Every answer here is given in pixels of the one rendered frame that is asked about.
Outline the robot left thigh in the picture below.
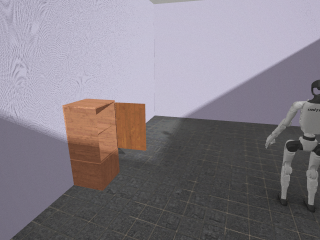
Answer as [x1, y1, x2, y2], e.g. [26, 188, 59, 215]
[282, 140, 300, 175]

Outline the robot right thigh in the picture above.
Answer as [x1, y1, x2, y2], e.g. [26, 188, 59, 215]
[306, 143, 320, 180]

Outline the robot left forearm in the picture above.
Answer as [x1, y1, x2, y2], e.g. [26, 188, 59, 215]
[270, 118, 286, 139]

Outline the robot left upper arm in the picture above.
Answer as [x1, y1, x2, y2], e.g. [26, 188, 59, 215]
[282, 101, 305, 127]

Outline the left robot hand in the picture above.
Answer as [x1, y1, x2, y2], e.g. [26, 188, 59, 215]
[265, 135, 276, 149]

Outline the robot thigh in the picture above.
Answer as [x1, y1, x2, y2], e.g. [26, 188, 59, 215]
[306, 143, 320, 180]
[282, 140, 300, 175]

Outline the cupboard door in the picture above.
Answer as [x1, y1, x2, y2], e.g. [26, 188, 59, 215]
[115, 102, 147, 151]

